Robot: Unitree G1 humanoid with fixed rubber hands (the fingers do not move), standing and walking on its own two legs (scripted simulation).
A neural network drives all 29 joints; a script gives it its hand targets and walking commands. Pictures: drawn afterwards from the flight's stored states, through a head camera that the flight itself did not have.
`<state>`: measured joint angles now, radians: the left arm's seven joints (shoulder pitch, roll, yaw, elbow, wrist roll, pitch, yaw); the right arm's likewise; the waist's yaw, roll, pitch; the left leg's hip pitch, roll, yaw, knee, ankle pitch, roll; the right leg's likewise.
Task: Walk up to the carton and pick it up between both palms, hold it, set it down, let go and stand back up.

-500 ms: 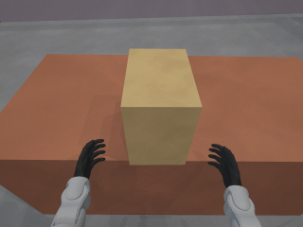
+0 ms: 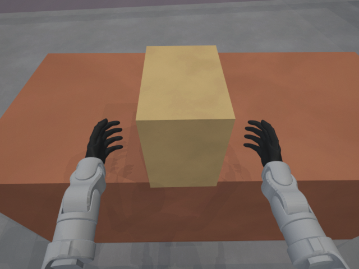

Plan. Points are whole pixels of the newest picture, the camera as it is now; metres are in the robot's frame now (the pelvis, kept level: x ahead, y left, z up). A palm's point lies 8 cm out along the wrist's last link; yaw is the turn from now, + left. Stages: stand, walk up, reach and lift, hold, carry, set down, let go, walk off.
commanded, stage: reach and lift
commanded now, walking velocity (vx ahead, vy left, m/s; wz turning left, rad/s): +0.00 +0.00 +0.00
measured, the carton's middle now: (182, 118) +0.51 +0.04 +0.03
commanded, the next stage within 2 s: none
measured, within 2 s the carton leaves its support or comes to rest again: neither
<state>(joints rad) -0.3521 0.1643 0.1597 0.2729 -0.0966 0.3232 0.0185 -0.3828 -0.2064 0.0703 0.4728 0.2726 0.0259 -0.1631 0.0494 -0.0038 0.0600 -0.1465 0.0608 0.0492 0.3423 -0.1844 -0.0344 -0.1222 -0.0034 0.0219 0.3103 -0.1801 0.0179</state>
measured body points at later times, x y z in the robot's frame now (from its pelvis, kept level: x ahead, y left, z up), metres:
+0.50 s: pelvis +0.00 +0.00 +0.00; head +0.04 +0.00 +0.45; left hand +0.42 +0.23 +0.14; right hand +0.44 -0.15 +0.13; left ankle +0.00 +0.14 -0.75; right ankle -0.01 -0.13 -0.75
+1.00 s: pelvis +0.00 +0.00 +0.00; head +0.04 +0.01 +0.44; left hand +0.46 +0.23 +0.19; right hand +0.49 -0.15 +0.19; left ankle +0.00 +0.14 -0.75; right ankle -0.01 -0.13 -0.75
